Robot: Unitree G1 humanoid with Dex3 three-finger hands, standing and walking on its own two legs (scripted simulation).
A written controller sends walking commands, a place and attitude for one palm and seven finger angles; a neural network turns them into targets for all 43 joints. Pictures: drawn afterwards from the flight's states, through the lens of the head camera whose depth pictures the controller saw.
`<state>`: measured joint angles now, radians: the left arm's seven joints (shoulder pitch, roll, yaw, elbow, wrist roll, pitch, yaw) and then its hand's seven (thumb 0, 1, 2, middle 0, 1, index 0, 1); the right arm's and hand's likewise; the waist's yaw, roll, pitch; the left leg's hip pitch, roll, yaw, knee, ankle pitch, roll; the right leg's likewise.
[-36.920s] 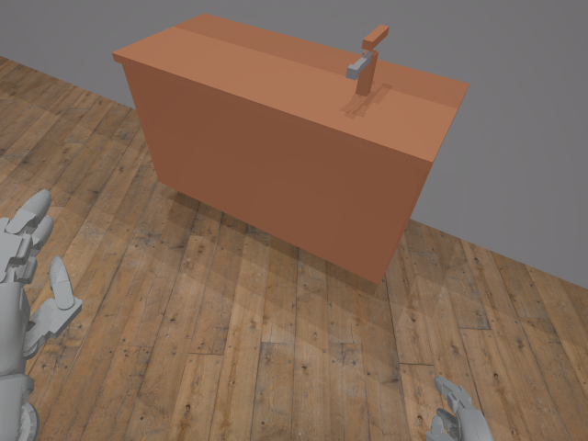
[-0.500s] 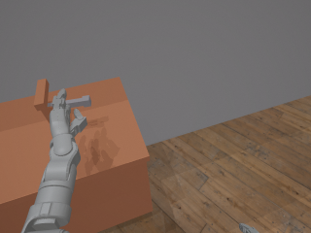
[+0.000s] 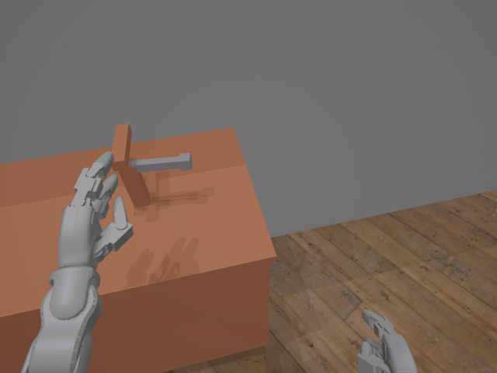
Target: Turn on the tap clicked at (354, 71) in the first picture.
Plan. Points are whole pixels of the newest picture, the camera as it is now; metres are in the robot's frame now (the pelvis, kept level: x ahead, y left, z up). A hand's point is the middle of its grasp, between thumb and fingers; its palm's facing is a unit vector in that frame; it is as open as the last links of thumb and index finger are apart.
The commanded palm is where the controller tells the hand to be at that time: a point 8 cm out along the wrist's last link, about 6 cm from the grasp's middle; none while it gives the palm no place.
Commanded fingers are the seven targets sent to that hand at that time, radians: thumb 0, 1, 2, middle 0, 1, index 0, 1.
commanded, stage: draw the hand back beside the body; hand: left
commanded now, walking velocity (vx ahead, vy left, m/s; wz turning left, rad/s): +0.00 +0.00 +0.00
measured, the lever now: (185, 161) +0.53 +0.20 +0.04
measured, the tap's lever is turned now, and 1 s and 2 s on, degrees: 83 83 83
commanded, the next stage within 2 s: step back with the hand held close in 0.68 s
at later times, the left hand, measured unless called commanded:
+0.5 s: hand (68, 271) +0.19 +0.24 +0.15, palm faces +0.41 -0.84 -0.36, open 7.4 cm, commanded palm +0.15 +0.28 +0.17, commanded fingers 0.00 0.90 0.90 -0.20 -0.30 -0.20 -0.30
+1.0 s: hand (79, 268) +0.20 +0.23 +0.16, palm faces +0.38 -0.83 -0.41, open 7.4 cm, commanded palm +0.15 +0.27 +0.17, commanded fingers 0.00 0.90 0.90 -0.20 -0.30 -0.20 -0.30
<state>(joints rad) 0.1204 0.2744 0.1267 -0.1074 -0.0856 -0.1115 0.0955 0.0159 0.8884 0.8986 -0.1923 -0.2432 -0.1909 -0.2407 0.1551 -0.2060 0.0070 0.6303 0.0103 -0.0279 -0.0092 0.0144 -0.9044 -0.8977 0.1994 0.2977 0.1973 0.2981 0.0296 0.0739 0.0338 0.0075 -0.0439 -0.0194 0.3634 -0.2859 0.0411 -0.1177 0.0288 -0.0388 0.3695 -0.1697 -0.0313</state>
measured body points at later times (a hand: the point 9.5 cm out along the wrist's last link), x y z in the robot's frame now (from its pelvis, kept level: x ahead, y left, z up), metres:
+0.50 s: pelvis +0.00 +0.00 +0.00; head -0.02 -0.02 +0.45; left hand +0.17 +0.29 +0.17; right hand +0.18 -0.23 -0.10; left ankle -0.05 +0.09 -0.74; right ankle +0.03 -0.10 -0.74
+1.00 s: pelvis -0.01 -0.01 +0.00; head -0.02 -0.04 +0.45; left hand +0.17 +0.27 +0.18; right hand +0.16 -0.25 -0.10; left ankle -0.05 +0.09 -0.74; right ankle +0.03 -0.10 -0.74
